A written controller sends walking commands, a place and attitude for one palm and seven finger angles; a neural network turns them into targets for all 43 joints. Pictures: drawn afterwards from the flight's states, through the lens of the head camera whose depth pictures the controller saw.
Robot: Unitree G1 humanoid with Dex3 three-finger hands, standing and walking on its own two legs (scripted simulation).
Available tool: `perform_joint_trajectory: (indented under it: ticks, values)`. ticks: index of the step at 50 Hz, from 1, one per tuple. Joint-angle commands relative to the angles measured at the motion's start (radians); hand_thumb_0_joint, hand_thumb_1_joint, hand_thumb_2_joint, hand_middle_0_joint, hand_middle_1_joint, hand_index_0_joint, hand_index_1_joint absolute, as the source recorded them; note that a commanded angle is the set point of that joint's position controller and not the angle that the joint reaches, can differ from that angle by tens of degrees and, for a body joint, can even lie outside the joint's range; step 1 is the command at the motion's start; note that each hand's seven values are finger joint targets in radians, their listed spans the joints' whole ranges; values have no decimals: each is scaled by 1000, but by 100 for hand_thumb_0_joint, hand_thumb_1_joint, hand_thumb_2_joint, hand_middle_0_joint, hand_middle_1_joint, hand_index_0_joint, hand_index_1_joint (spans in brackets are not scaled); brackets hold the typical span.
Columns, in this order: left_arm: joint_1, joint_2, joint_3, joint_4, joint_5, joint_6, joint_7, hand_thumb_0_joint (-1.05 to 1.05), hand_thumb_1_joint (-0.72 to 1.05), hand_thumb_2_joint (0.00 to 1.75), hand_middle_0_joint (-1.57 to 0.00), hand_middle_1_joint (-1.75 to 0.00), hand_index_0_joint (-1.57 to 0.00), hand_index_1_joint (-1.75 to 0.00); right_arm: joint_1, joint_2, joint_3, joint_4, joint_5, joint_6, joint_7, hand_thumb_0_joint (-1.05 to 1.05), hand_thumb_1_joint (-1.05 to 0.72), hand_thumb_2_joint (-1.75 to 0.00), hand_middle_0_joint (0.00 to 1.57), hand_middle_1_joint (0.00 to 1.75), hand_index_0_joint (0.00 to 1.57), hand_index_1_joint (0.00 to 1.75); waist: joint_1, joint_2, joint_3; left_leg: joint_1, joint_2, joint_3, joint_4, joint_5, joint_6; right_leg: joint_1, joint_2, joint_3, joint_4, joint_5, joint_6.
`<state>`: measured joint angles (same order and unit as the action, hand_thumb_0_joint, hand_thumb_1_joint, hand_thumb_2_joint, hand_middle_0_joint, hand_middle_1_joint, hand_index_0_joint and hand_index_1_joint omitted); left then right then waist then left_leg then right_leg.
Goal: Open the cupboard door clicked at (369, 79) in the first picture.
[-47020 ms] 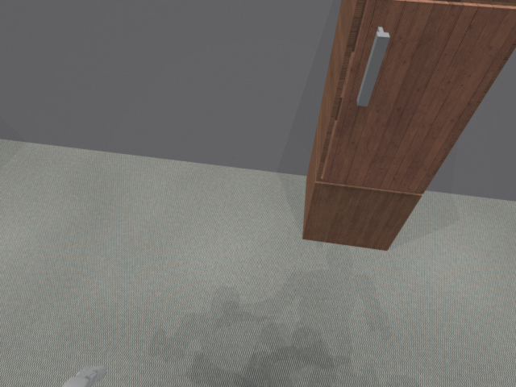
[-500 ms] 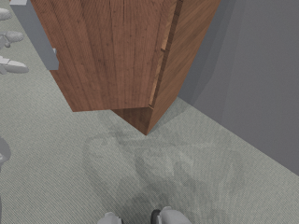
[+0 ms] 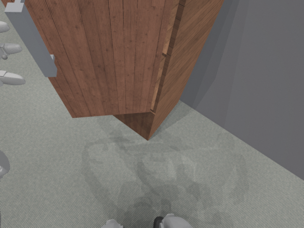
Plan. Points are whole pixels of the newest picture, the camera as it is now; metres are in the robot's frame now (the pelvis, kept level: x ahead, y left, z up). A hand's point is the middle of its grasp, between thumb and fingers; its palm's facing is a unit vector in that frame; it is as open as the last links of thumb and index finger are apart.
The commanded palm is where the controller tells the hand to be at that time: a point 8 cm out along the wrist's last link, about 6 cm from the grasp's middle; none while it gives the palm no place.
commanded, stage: move the hooked fingers beside the handle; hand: left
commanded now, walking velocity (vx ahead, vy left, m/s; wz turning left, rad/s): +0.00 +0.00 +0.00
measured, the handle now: (37, 39) +0.54 +0.23 +0.13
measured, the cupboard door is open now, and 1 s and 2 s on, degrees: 44 44 44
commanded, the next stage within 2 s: slide the fingers in behind the handle in 0.46 s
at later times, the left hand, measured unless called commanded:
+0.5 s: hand (0, 53) +0.49 +0.29 +0.14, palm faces +0.05 -1.00 +0.01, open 14.0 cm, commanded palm +0.47 +0.34 +0.13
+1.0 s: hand (14, 56) +0.49 +0.26 +0.13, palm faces +0.04 -1.00 -0.01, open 13.9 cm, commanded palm +0.47 +0.30 +0.13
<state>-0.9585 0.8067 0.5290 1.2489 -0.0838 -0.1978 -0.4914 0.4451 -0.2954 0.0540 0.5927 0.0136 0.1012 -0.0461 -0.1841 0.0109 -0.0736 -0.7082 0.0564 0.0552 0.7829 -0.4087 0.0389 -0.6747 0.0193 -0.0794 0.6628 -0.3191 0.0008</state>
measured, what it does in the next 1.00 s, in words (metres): stands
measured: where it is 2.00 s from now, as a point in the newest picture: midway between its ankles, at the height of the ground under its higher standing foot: outside the picture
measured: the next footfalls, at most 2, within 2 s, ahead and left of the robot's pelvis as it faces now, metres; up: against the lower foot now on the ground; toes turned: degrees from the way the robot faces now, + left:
none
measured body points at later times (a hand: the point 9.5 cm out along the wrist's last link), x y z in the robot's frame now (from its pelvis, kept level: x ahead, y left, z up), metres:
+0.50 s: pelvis -0.01 +0.00 +0.00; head +0.11 +0.03 +0.43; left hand +0.48 +0.34 +0.14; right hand -0.02 -0.28 -0.10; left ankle -0.03 +0.09 -0.71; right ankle -0.01 -0.13 -0.71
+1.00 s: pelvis -0.01 +0.00 +0.00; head +0.10 +0.03 +0.43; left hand +0.48 +0.32 +0.13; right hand -0.02 -0.27 -0.10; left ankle -0.03 +0.09 -0.71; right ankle -0.01 -0.13 -0.71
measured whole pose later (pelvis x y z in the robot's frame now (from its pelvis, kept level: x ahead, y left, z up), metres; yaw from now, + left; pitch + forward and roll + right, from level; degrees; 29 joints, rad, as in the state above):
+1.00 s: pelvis -0.01 +0.00 +0.00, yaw +0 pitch +18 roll -3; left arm -0.96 0.71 0.48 1.20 -0.10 -0.26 -0.41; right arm 0.43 -0.28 0.05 0.61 0.01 0.06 -0.04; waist -0.17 0.02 -0.07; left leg -0.71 0.05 0.06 0.80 -0.40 0.04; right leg -0.68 0.01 -0.08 0.68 -0.31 0.00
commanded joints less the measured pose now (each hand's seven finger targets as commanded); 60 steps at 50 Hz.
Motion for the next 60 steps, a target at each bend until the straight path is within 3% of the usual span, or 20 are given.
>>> perform_joint_trajectory:
  ticks: [1,6,9,12,15,17,19,23,27,29,30,34,37,42,45,46,52,55,57,60]
  values:
    - [-453,323,36,-304,-41,-126,24,0,-50,30,-30,-120,-30,-120,174,-193,-73,-33,-4,-14,-9,0,-90,-90,20,30,20,30,22,250,-502,478,0,-116,-26,709,-32,108,42,29,0,405,-15]
    - [-427,227,-23,-206,-63,-88,-2,0,-50,30,-30,-120,-30,-120,160,-193,-72,-18,1,-22,-11,0,-90,-90,20,30,20,30,10,188,-439,438,-2,-115,-38,640,-21,99,38,24,-14,376,-12]
    - [-416,236,-33,-147,-48,-49,2,0,-50,30,-30,-120,-30,-120,156,-197,-64,-23,3,-24,-19,0,-90,-90,20,30,20,30,7,154,-369,356,-12,-105,-50,552,-8,104,31,26,-15,361,-15]
    - [-430,271,-15,-153,-34,-52,24,0,-50,30,-30,-120,-30,-120,155,-196,-61,-31,1,-27,-17,0,-90,-90,20,30,20,30,5,123,-367,322,-13,-102,-49,525,-7,122,30,30,-10,367,-11]
    - [-498,339,39,-257,-37,-109,41,0,-50,30,-30,-120,-30,-120,156,-196,-64,-39,-3,-32,-19,0,-90,-90,20,30,20,30,17,177,-482,372,-14,-101,-39,562,-11,163,30,43,5,402,-13]
    - [-507,324,31,-283,-41,-137,38,0,-50,30,-30,-120,-30,-120,151,-192,-64,-37,-3,-34,-15,0,-90,-90,20,30,20,30,18,220,-516,414,-11,-103,-30,599,-20,158,32,44,6,409,-14]
    - [-494,346,50,-258,-45,-145,30,0,-50,30,-30,-120,-30,-120,155,-197,-65,-29,-2,-32,-16,0,-90,-90,20,30,20,30,17,191,-507,405,-10,-106,-26,594,-17,159,36,43,7,402,-16]
    - [-432,330,12,-114,-31,-77,2,0,-50,30,-30,-120,-30,-120,149,-202,-57,-26,9,-30,-22,0,-90,-90,20,30,20,30,10,135,-376,268,-23,-92,-52,429,1,163,29,45,-16,343,-10]
    - [-427,315,-10,-166,-27,-69,-13,0,-50,30,-30,-120,-30,-120,159,-201,-59,-36,5,-31,-26,0,-90,-90,20,30,20,30,16,197,-422,333,-19,-97,-49,497,-8,131,29,37,-12,349,-14]
    - [-458,283,-22,-181,-49,-87,-16,0,-50,30,-30,-120,-30,-120,168,-201,-60,-30,2,-32,-28,0,-90,-90,20,30,20,30,-4,168,-402,346,-14,-102,-46,500,-6,108,35,34,-14,340,-15]
    - [-482,312,5,-220,-57,-101,-13,0,-50,30,-30,-120,-30,-120,171,-205,-63,-27,0,-33,-27,0,-90,-90,20,30,20,30,3,170,-436,368,-10,-110,-47,511,-10,116,36,33,-13,339,-13]
    - [-469,198,-43,-263,-88,-124,-15,0,-50,30,-30,-120,-30,-120,175,-199,-72,-14,-5,-39,-19,0,-90,-90,20,30,20,30,-1,216,-479,464,-1,-121,-36,595,-23,65,41,25,-11,327,-19]
    - [-423,235,-7,-231,-80,-100,6,0,-50,30,-30,-120,-30,-120,165,-198,-73,-11,-3,-36,-14,0,-90,-90,20,30,20,30,23,198,-440,404,-5,-113,-47,540,-20,94,36,25,-14,318,-18]
    - [-441,267,-6,-213,-34,-73,69,0,-50,30,-30,-120,-30,-120,152,-194,-65,-30,-1,-40,-13,0,-90,-90,20,30,20,30,18,157,-376,308,-15,-101,-66,433,-6,120,30,31,-18,295,-15]
    - [-502,266,2,-323,-31,-125,96,0,-50,30,-30,-120,-30,-120,153,-186,-69,-35,-7,-48,-10,0,-90,-90,20,30,20,30,24,232,-478,411,-8,-115,-54,529,-22,121,34,30,-1,323,-19]
    - [-474,222,-18,-315,-35,-136,97,0,-50,30,-30,-120,-30,-120,152,-182,-71,-35,-7,-51,-6,0,-90,-90,20,30,20,30,25,233,-486,441,-4,-121,-49,560,-31,102,38,24,0,317,-20]
    - [-432,150,-46,-198,-68,-99,72,0,-50,30,-30,-120,-30,-120,150,-190,-71,-13,-3,-55,-5,0,-90,-90,20,30,20,30,6,124,-407,359,-8,-103,-58,482,-11,126,34,29,-16,330,-13]
    - [-458,165,-60,-218,-41,-82,84,0,-50,30,-30,-120,-30,-120,144,-184,-66,-18,-1,-55,-9,0,-90,-90,20,30,20,30,16,189,-391,351,-13,-105,-63,487,-14,110,27,30,-10,322,-17]
    - [-454,114,-82,-238,-39,-90,101,0,-50,30,-30,-120,-30,-120,149,-177,-71,-18,-6,-59,-3,0,-90,-90,20,30,20,30,10,172,-402,388,-7,-110,-57,511,-17,89,32,24,-11,315,-16]
    - [-448,152,-23,-315,-64,-130,119,0,-50,30,-30,-120,-30,-120,154,-179,-78,-22,-10,-63,1,0,-90,-90,20,30,20,30,29,160,-496,433,-4,-110,-46,594,-21,143,35,32,0,374,-15]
